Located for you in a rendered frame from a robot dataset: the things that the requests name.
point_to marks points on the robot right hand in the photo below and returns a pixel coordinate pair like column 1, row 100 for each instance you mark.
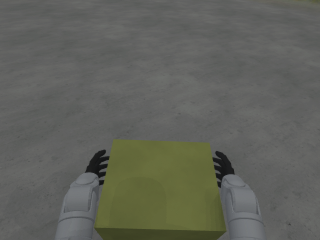
column 225, row 169

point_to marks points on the carton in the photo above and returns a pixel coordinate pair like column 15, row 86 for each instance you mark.
column 160, row 190

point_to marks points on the left robot forearm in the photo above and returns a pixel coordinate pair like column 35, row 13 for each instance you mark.
column 78, row 210

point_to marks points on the right robot forearm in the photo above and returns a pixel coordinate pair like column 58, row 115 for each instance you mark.
column 243, row 212

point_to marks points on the robot left hand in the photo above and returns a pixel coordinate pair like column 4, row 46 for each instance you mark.
column 94, row 166

